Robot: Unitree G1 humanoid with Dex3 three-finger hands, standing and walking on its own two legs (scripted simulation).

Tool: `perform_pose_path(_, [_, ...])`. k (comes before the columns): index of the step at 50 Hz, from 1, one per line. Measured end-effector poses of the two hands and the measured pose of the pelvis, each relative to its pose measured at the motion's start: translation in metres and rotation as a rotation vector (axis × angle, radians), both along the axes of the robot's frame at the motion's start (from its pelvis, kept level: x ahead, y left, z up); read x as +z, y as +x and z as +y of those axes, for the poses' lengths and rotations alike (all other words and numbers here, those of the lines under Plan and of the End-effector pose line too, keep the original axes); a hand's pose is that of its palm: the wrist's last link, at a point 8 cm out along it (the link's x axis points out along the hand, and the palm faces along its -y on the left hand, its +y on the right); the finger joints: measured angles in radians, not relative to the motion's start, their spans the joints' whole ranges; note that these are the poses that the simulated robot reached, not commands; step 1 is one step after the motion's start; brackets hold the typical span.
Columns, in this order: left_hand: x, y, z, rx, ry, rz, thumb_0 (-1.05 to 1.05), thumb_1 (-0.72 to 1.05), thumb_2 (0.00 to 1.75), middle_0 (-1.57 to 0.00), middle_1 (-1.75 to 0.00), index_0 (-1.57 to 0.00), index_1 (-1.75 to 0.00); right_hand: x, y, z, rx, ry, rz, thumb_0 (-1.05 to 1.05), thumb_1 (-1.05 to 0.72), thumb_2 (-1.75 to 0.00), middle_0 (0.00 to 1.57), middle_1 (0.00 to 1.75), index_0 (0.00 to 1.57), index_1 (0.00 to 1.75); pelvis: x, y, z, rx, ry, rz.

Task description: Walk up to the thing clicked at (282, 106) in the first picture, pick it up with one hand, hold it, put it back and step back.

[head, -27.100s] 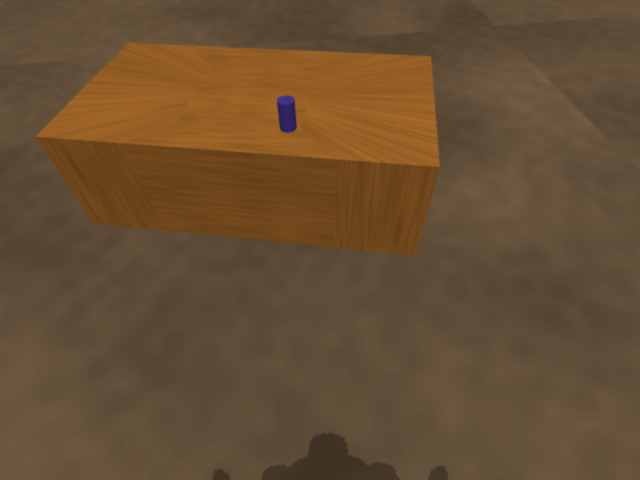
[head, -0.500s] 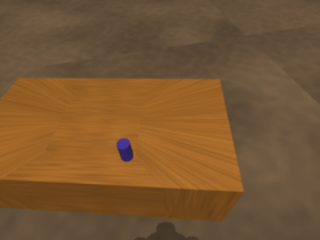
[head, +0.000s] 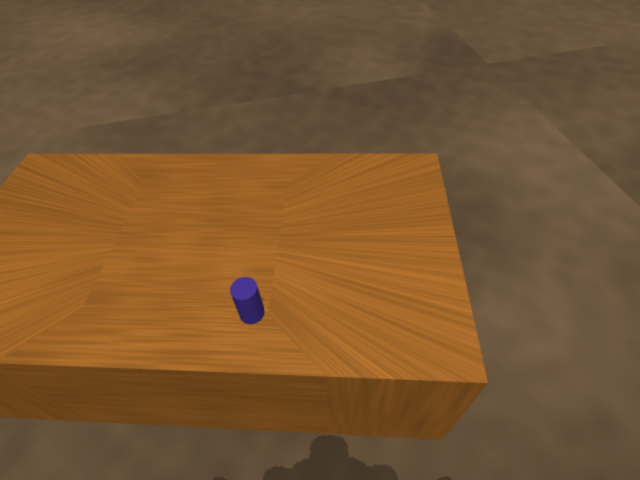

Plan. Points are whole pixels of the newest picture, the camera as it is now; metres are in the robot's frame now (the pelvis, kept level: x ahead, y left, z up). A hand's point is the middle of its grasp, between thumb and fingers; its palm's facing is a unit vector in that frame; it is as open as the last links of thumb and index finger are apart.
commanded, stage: stand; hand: left
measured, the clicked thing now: (248, 301) +0.52 +0.19 -0.28
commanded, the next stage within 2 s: step back in 0.28 s
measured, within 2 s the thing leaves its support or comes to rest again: neither
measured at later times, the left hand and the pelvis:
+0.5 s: hand out of the picture +0.08 +0.29 -0.16, palm faces -0.02 -0.92 -0.39, open 7.4 cm; pelvis -0.04 +0.03 -0.01, yaw +0 degrees
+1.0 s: hand out of the picture -0.02 +0.32 -0.18, palm faces -0.11 -0.91 -0.40, open 7.4 cm; pelvis -0.14 +0.06 -0.03, yaw -6 degrees
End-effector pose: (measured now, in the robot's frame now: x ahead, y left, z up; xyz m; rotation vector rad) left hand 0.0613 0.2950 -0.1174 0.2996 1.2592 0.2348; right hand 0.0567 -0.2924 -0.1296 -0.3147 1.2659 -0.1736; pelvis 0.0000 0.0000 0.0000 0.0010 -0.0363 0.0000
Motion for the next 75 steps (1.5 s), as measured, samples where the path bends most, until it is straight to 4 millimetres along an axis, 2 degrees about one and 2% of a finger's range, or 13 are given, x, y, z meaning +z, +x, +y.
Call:
perform_pose_path(15, [0.000, 0.009, 0.000, -0.006, -0.004, -0.022, 0.01, 0.91, 0.90, -0.20, -0.30, -0.20, -0.30, 0.003, 0.008, -0.001, -0.006, -0.004, -0.022, 0.00, -0.90, -0.89, 0.20, 0.30, 0.21, 0.30, 0.000, 0.001, 0.001, -0.005, -0.001, 0.001])
perform_pose_path(21, [-0.002, 0.009, 0.017, -0.013, 0.022, -0.054, 0.01, 0.90, 0.90, -0.20, -0.30, -0.21, -0.30, 0.003, 0.004, -0.005, -0.020, -0.027, -0.028, 0.00, -0.90, -0.89, 0.20, 0.30, 0.21, 0.30, -0.007, -0.024, 0.010, -0.006, 0.005, 0.008])
perform_pose_path(26, [-0.009, 0.014, 0.044, -0.068, 0.050, -0.087, 0.01, 0.90, 0.90, -0.20, -0.30, -0.21, -0.30, 0.005, -0.019, 0.001, -0.031, -0.066, -0.027, 0.00, -0.90, -0.89, 0.20, 0.30, 0.21, 0.30, -0.016, -0.044, 0.032, -0.006, 0.007, 0.016])
perform_pose_path(29, [-0.021, 0.021, 0.063, -0.083, 0.045, -0.130, 0.01, 0.90, 0.90, -0.20, -0.30, -0.21, -0.30, 0.002, -0.043, 0.010, -0.026, -0.108, -0.006, 0.00, -0.90, -0.89, 0.20, 0.30, 0.21, 0.30, -0.029, -0.056, 0.048, 0.006, -0.007, 0.018])
perform_pose_path(32, [-0.025, 0.018, 0.074, -0.076, 0.041, -0.141, 0.01, 0.91, 0.90, -0.20, -0.30, -0.20, -0.30, 0.004, -0.072, 0.025, -0.029, -0.114, 0.044, 0.00, -0.90, -0.89, 0.20, 0.30, 0.21, 0.30, -0.028, -0.068, 0.058, 0.000, -0.005, 0.004])
perform_pose_path(36, [-0.023, 0.000, 0.077, -0.074, 0.028, -0.110, 0.01, 0.91, 0.90, -0.20, -0.30, -0.20, -0.30, 0.013, -0.098, 0.042, -0.042, -0.107, 0.079, 0.00, -0.90, -0.89, 0.20, 0.30, 0.21, 0.30, -0.017, -0.079, 0.063, -0.006, -0.015, 0.021])
perform_pose_path(43, [-0.023, -0.050, 0.079, -0.106, 0.027, -0.020, 0.01, 0.91, 0.90, -0.20, -0.30, -0.20, -0.30, 0.010, -0.105, 0.053, -0.064, -0.089, -0.019, 0.00, -0.90, -0.89, 0.21, 0.30, 0.21, 0.30, -0.016, -0.102, 0.069, -0.057, -0.015, 0.019])
perform_pose_path(47, [-0.023, -0.072, 0.074, -0.124, 0.037, -0.006, 0.01, 0.91, 0.90, -0.20, -0.30, -0.20, -0.30, 0.002, -0.109, 0.050, -0.059, -0.069, -0.076, 0.00, -0.90, -0.89, 0.21, 0.30, 0.21, 0.30, -0.021, -0.122, 0.065, -0.085, -0.004, 0.013])
perform_pose_path(51, [-0.021, -0.092, 0.064, -0.138, 0.058, -0.025, 0.01, 0.91, 0.90, -0.20, -0.30, -0.20, -0.30, -0.011, -0.117, 0.038, -0.064, -0.044, -0.122, 0.00, -0.90, -0.89, 0.21, 0.30, 0.21, 0.30, -0.030, -0.142, 0.055, -0.109, -0.003, 0.001])
perform_pose_path(56, [-0.004, -0.122, 0.051, -0.137, 0.057, -0.047, 0.01, 0.91, 0.90, -0.20, -0.30, -0.21, -0.30, -0.009, -0.133, 0.029, -0.086, -0.026, -0.132, 0.00, -0.90, -0.89, 0.20, 0.30, 0.21, 0.30, -0.022, -0.164, 0.048, -0.110, 0.022, -0.005])
perform_pose_path(63, [0.010, -0.136, 0.053, -0.138, 0.075, -0.132, 0.01, 0.90, 0.90, -0.20, -0.30, -0.21, -0.30, -0.002, -0.170, 0.024, -0.045, -0.058, -0.105, 0.00, -0.90, -0.89, 0.20, 0.30, 0.21, 0.30, -0.017, -0.197, 0.051, -0.076, 0.030, 0.017])
perform_pose_path(68, [-0.004, -0.149, 0.066, -0.141, 0.057, -0.186, 0.01, 0.90, 0.90, -0.20, -0.30, -0.21, -0.30, -0.004, -0.200, 0.032, -0.011, -0.091, -0.083, 0.00, -0.90, -0.89, 0.20, 0.30, 0.21, 0.30, -0.028, -0.227, 0.060, -0.036, 0.014, 0.011])
perform_pose_path(75, [-0.011, -0.193, 0.068, -0.113, 0.024, -0.136, 0.01, 0.91, 0.90, -0.20, -0.30, -0.20, -0.30, 0.015, -0.247, 0.044, -0.014, -0.086, -0.086, 0.00, -0.90, -0.89, 0.21, 0.30, 0.21, 0.30, -0.017, -0.264, 0.060, -0.057, -0.010, 0.002])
